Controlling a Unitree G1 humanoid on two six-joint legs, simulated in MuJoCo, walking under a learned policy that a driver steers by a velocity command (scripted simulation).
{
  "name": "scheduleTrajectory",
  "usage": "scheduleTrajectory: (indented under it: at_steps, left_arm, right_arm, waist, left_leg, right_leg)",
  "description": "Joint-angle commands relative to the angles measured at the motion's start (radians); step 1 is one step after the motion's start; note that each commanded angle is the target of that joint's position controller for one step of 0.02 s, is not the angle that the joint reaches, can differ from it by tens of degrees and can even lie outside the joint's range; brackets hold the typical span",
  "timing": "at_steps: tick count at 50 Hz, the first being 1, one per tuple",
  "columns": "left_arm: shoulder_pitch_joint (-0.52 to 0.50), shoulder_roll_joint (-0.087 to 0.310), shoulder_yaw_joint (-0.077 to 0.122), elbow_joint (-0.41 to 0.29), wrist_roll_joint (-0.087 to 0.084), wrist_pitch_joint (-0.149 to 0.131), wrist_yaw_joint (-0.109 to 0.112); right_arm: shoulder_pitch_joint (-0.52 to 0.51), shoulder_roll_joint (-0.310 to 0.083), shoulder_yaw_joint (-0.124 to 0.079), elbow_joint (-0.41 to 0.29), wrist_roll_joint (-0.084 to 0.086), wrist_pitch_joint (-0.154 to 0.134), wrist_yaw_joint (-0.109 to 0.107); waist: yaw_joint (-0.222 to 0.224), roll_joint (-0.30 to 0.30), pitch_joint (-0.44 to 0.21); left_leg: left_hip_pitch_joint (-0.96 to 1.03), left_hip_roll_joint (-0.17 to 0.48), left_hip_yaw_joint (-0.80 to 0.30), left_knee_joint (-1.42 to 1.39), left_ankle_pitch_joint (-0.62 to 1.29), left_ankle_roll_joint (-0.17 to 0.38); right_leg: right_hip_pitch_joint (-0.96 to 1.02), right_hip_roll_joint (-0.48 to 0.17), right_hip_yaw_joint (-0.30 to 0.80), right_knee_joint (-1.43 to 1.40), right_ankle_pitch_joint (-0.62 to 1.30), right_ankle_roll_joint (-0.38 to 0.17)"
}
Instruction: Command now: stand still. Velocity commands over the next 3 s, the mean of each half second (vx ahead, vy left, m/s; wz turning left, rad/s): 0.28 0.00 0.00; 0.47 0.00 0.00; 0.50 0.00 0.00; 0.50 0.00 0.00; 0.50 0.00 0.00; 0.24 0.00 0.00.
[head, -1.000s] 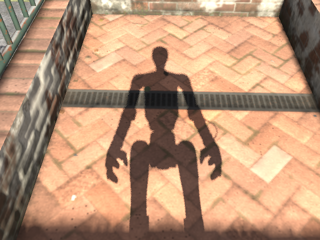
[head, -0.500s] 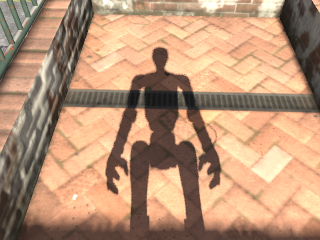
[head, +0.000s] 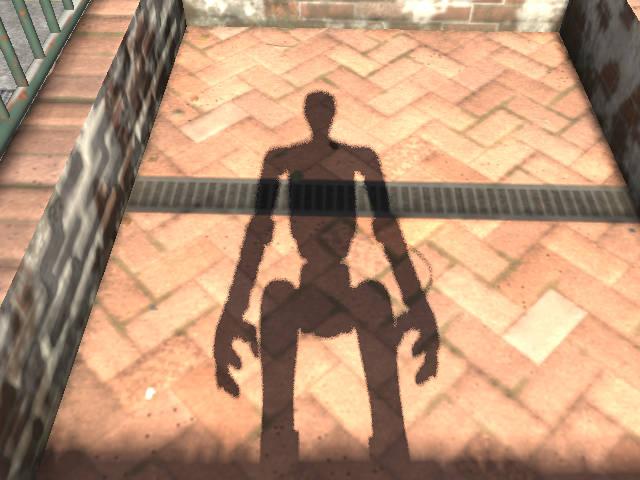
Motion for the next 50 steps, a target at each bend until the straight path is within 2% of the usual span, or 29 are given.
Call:
scheduleTrajectory:
  at_steps: [1, 2, 4, 7, 9, 12, 15, 16, 17, 18, 19, 20, 21, 23, 25, 30, 33, 36, 38, 39, 40, 41, 42, 43, 44, 45, 47, 49, 50]
  left_arm:
    - [0.062, 0.091, 0.014, -0.013, 0.0, -0.004, 0.003]
    - [0.083, 0.08, 0.012, -0.003, -0.001, -0.003, 0.003]
    - [0.078, 0.085, 0.017, -0.012, -0.011, -0.003, 0.007]
    - [-0.002, 0.054, 0.012, -0.069, -0.013, -0.038, -0.007]
    - [-0.035, 0.071, 0.023, -0.095, -0.027, -0.06, -0.024]
    - [-0.016, 0.084, 0.034, -0.1, -0.035, -0.085, -0.035]
    - [0.185, 0.059, 0.049, -0.003, -0.021, -0.084, -0.04]
    - [0.265, 0.072, 0.056, 0.016, -0.019, -0.079, -0.04]
    - [0.377, 0.158, 0.074, 0.016, -0.015, -0.08, -0.032]
    - [0.427, 0.24, 0.078, 0.012, -0.006, -0.096, -0.046]
    - [0.337, 0.199, 0.062, -0.002, 0.0, -0.114, -0.05]
    - [0.247, 0.148, 0.044, -0.034, -0.002, -0.125, -0.056]
    - [0.177, 0.137, 0.035, -0.057, -0.002, -0.126, -0.064]
    - [0.151, 0.1, 0.021, -0.073, -0.001, -0.118, -0.067]
    - [0.218, 0.097, 0.018, -0.06, 0.004, -0.112, -0.055]
    - [0.259, 0.144, 0.027, -0.076, 0.003, -0.1, -0.029]
    - [0.299, 0.146, 0.033, -0.065, -0.008, -0.098, -0.027]
    - [0.294, 0.155, 0.044, -0.061, -0.014, -0.089, -0.025]
    - [0.262, 0.185, 0.056, -0.073, -0.009, -0.08, -0.024]
    - [0.241, 0.19, 0.058, -0.079, -0.006, -0.071, -0.024]
    - [0.213, 0.186, 0.054, -0.095, -0.002, -0.069, -0.027]
    - [0.244, 0.122, 0.036, -0.122, 0.009, -0.076, -0.035]
    - [0.331, 0.004, 0.002, -0.112, -0.013, -0.105, -0.05]
    - [0.247, 0.098, 0.027, -0.129, -0.039, -0.133, -0.055]
    - [0.141, 0.141, 0.037, -0.163, -0.057, -0.145, -0.053]
    - [0.088, 0.142, 0.04, -0.178, -0.05, -0.146, -0.043]
    - [0.104, 0.127, 0.057, -0.179, -0.026, -0.118, -0.029]
    - [0.117, 0.084, 0.054, -0.186, -0.025, -0.094, -0.025]
    - [0.083, 0.089, 0.056, -0.203, -0.023, -0.088, -0.024]
  right_arm:
    - [0.045, -0.095, -0.015, -0.021, 0.0, -0.006, -0.003]
    - [0.064, -0.091, -0.014, -0.012, 0.001, -0.004, -0.004]
    - [0.08, -0.141, -0.034, -0.013, 0.017, 0.001, -0.01]
    - [0.171, -0.213, -0.064, -0.01, 0.025, -0.022, -0.009]
    - [0.15, -0.198, -0.064, -0.029, 0.008, -0.049, -0.007]
    - [0.048, -0.183, -0.062, -0.076, 0.035, -0.066, -0.001]
    - [0.031, -0.19, -0.064, -0.084, 0.044, -0.048, 0.007]
    - [0.014, -0.154, -0.054, -0.092, 0.039, -0.051, 0.011]
    - [-0.006, -0.072, -0.031, -0.114, 0.018, -0.06, 0.02]
    - [-0.005, -0.042, -0.028, -0.149, 0.031, -0.081, 0.021]
    - [-0.053, -0.081, -0.033, -0.17, 0.055, -0.096, 0.023]
    - [-0.081, -0.111, -0.036, -0.18, 0.056, -0.108, 0.029]
    - [-0.062, -0.118, -0.041, -0.164, 0.041, -0.113, 0.029]
    - [-0.049, -0.143, -0.056, -0.148, 0.02, -0.111, 0.032]
    - [-0.072, -0.112, -0.054, -0.149, 0.018, -0.1, 0.039]
    - [-0.303, -0.062, -0.031, -0.235, 0.024, -0.096, 0.053]
    - [-0.386, -0.071, -0.025, -0.267, 0.031, -0.098, 0.069]
    - [-0.418, -0.092, -0.028, -0.297, 0.033, -0.107, 0.086]
    - [-0.325, -0.142, -0.051, -0.284, 0.03, -0.112, 0.087]
    - [-0.182, -0.182, -0.073, -0.246, 0.031, -0.111, 0.082]
    - [0.004, -0.228, -0.097, -0.193, 0.032, -0.105, 0.072]
    - [0.178, -0.308, -0.118, -0.158, 0.009, -0.096, 0.059]
    - [0.201, -0.303, -0.108, -0.146, 0.003, -0.092, 0.063]
    - [0.125, -0.229, -0.085, -0.15, 0.01, -0.094, 0.066]
    - [0.036, -0.172, -0.071, -0.168, 0.013, -0.098, 0.064]
    - [-0.046, -0.15, -0.062, -0.18, 0.006, -0.109, 0.071]
    - [-0.093, -0.101, -0.046, -0.171, -0.011, -0.122, 0.078]
    - [-0.063, -0.116, -0.047, -0.149, -0.005, -0.123, 0.073]
    - [-0.047, -0.134, -0.05, -0.141, -0.004, -0.124, 0.065]
  waist:
    - [0.0, 0.001, 0.014]
    - [0.0, 0.009, -0.009]
    - [-0.012, 0.054, 0.033]
    - [-0.054, 0.186, 0.108]
    - [-0.043, 0.159, 0.122]
    - [0.012, 0.113, 0.076]
    - [0.094, 0.072, 0.026]
    - [0.123, 0.006, 0.016]
    - [0.15, -0.251, -0.028]
    - [0.134, -0.35, -0.041]
    - [0.095, -0.207, 0.048]
    - [0.067, -0.12, 0.095]
    - [0.036, -0.076, 0.088]
    - [0.016, -0.083, 0.077]
    - [0.027, -0.091, 0.064]
    - [0.068, -0.074, 0.09]
    - [0.082, -0.083, 0.119]
    - [0.057, -0.091, 0.116]
    - [-0.01, -0.134, 0.024]
    - [-0.085, -0.153, -0.065]
    - [-0.171, -0.151, -0.171]
    - [-0.183, 0.02, -0.331]
    - [-0.116, 0.274, -0.486]
    - [-0.124, 0.193, -0.374]
    - [-0.105, 0.134, -0.224]
    - [-0.058, 0.011, -0.14]
    - [0.012, 0.021, -0.084]
    - [0.035, 0.054, -0.043]
    - [0.037, 0.055, -0.017]
  left_leg:
    - [0.01, 0.048, -0.052, -0.092, 0.123, 0.022]
    - [0.02, 0.041, -0.049, -0.102, 0.009, 0.026]
    - [-0.019, 0.065, -0.102, -0.137, -0.383, 0.071]
    - [-0.035, 0.326, -0.474, -0.326, -0.656, 0.218]
    - [-0.01, 0.396, -0.561, -0.357, -0.56, 0.252]
    - [-0.015, 0.297, -0.356, -0.318, -0.336, 0.157]
    - [-0.233, 0.154, -0.145, -0.144, -0.287, 0.116]
    - [-0.313, 0.116, -0.097, 0.005, -0.227, 0.09]
    - [-0.44, 0.035, 0.023, 0.409, -0.194, 0.023]
    - [-0.631, -0.039, -0.046, 0.647, -0.306, 0.026]
    - [-0.744, 0.041, -0.117, 0.791, -0.253, 0.051]
    - [-0.788, 0.085, -0.132, 0.816, -0.13, 0.071]
    - [-0.752, 0.111, -0.122, 0.778, -0.032, 0.073]
    - [-0.64, 0.139, -0.104, 0.642, 0.076, 0.056]
    - [-0.605, 0.127, -0.063, 0.566, 0.134, 0.03]
    - [-0.526, 0.079, -0.007, 0.228, 0.289, 0.004]
    - [-0.492, 0.06, 0.007, 0.125, 0.316, 0.018]
    - [-0.462, 0.048, 0.003, 0.057, 0.269, 0.058]
    - [-0.298, -0.007, 0.035, 0.057, 0.205, 0.091]
    - [-0.116, -0.044, 0.058, 0.057, 0.194, 0.117]
    - [0.168, -0.007, 0.012, 0.07, 0.218, 0.153]
    - [0.523, 0.234, -0.317, 0.068, 0.108, 0.242]
    - [0.702, 0.434, -0.829, -0.139, -0.053, 0.385]
    - [0.609, 0.376, -0.778, -0.19, -0.095, 0.326]
    - [0.445, 0.34, -0.582, -0.196, -0.013, 0.281]
    - [0.26, 0.306, -0.46, -0.228, 0.101, 0.251]
    - [0.061, 0.244, -0.322, -0.279, 0.186, 0.226]
    - [-0.023, 0.231, -0.27, -0.334, 0.178, 0.239]
    - [-0.044, 0.231, -0.248, -0.357, 0.18, 0.243]
  right_leg:
    - [-0.039, -0.004, -0.001, -0.07, 0.124, -0.026]
    - [-0.032, 0.011, -0.019, -0.061, 0.035, -0.028]
    - [-0.113, 0.058, -0.073, 0.037, -0.228, -0.048]
    - [-0.291, 0.026, -0.067, 0.329, -0.209, -0.078]
    - [-0.407, -0.037, 0.011, 0.506, -0.28, -0.107]
    - [-0.301, -0.057, 0.001, 0.274, -0.23, -0.127]
    - [0.116, 0.08, -0.146, 0.044, 0.017, -0.084]
    - [0.214, 0.036, -0.067, 0.005, -0.008, -0.092]
    - [0.298, -0.204, 0.288, -0.162, -0.144, -0.162]
    - [0.335, -0.375, 0.702, -0.32, -0.335, -0.315]
    - [0.269, -0.403, 0.749, -0.338, -0.485, -0.335]
    - [0.234, -0.358, 0.631, -0.323, -0.433, -0.29]
    - [0.201, -0.302, 0.496, -0.323, -0.288, -0.249]
    - [0.149, -0.221, 0.298, -0.337, -0.031, -0.194]
    - [0.158, -0.182, 0.19, -0.337, 0.169, -0.191]
    - [0.127, -0.157, 0.081, -0.374, 0.298, -0.193]
    - [0.172, -0.18, 0.057, -0.379, 0.311, -0.199]
    - [0.275, -0.216, 0.036, -0.319, 0.46, -0.186]
    - [0.329, -0.225, 0.02, -0.183, 0.827, -0.164]
    - [0.314, -0.203, -0.006, -0.021, 0.991, -0.146]
    - [0.171, -0.165, -0.023, 0.202, 0.948, -0.115]
    - [-0.145, -0.063, -0.052, 0.563, 0.53, -0.078]
    - [-0.403, 0.112, 0.061, 0.896, -0.252, -0.039]
    - [-0.508, 0.046, 0.161, 0.989, -0.243, -0.069]
    - [-0.545, -0.004, 0.118, 0.985, -0.18, -0.085]
    - [-0.498, -0.059, 0.097, 0.91, -0.094, -0.09]
    - [-0.383, -0.112, 0.097, 0.811, -0.032, -0.096]
    - [-0.366, -0.131, 0.085, 0.734, -0.031, -0.089]
    - [-0.393, -0.14, 0.078, 0.687, -0.004, -0.079]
